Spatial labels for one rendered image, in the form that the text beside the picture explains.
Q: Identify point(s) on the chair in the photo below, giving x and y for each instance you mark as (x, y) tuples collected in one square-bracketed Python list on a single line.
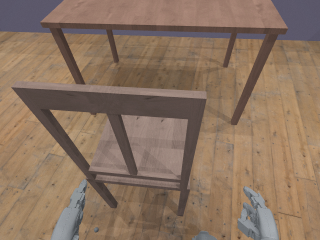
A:
[(149, 139)]

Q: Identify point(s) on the robot right hand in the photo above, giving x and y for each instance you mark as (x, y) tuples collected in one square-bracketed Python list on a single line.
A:
[(262, 223)]

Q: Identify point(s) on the robot left hand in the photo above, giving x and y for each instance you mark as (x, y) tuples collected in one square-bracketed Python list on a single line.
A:
[(71, 217)]

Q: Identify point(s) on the table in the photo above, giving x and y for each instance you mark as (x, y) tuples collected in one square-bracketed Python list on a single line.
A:
[(208, 16)]

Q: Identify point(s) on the right robot shin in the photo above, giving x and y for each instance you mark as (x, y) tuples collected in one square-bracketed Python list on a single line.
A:
[(203, 232)]

